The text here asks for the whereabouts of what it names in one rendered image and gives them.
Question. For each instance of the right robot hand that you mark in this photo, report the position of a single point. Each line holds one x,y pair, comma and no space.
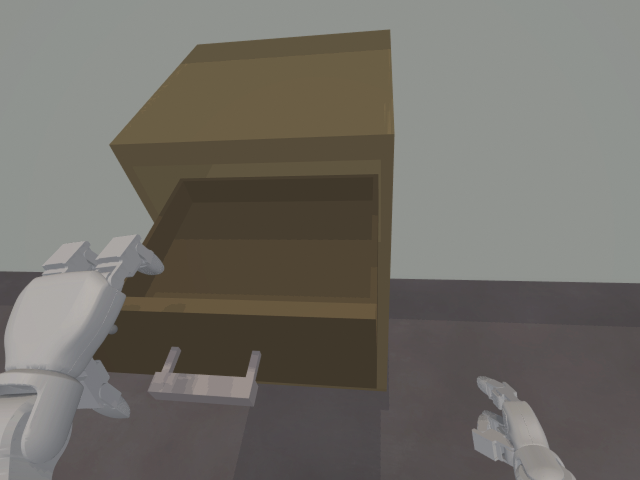
499,437

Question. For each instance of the right robot forearm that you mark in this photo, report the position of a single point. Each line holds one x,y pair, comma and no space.
534,462

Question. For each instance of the left robot forearm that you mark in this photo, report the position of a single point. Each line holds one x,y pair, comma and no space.
37,408

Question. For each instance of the cabinet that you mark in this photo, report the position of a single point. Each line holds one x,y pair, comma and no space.
295,106

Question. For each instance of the handle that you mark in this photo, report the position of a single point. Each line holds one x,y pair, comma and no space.
213,389

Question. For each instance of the drawer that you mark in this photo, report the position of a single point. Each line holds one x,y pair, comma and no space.
284,265

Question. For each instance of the left robot hand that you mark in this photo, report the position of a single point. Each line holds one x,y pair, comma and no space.
60,319

